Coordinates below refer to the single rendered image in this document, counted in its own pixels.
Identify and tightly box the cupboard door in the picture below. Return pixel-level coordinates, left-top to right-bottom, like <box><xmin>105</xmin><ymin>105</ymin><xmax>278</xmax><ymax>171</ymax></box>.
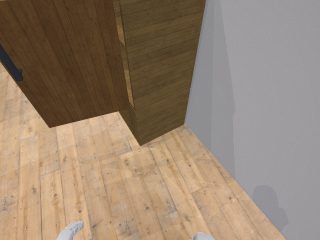
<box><xmin>0</xmin><ymin>0</ymin><xmax>130</xmax><ymax>128</ymax></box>

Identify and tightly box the robot left hand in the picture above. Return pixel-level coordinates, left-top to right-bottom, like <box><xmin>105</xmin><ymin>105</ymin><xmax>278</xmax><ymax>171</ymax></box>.
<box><xmin>56</xmin><ymin>221</ymin><xmax>84</xmax><ymax>240</ymax></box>

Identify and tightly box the handle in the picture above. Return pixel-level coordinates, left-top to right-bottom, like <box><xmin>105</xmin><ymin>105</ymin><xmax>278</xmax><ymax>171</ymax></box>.
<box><xmin>0</xmin><ymin>38</ymin><xmax>23</xmax><ymax>82</ymax></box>

